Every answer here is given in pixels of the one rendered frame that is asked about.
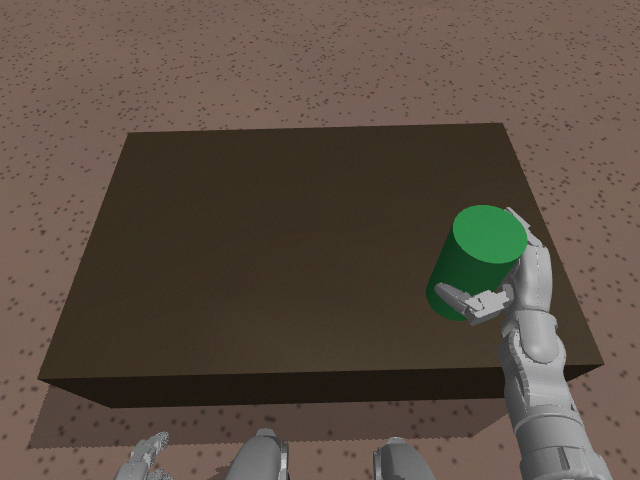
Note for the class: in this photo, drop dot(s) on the right robot arm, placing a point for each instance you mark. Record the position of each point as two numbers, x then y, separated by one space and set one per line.
550 433

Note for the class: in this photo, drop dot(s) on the right robot hand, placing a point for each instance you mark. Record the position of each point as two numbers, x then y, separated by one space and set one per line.
528 285

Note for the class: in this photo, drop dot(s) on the can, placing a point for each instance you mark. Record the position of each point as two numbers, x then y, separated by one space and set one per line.
482 246

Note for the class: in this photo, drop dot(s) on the left robot hand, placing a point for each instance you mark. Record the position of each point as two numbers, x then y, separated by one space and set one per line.
142 458

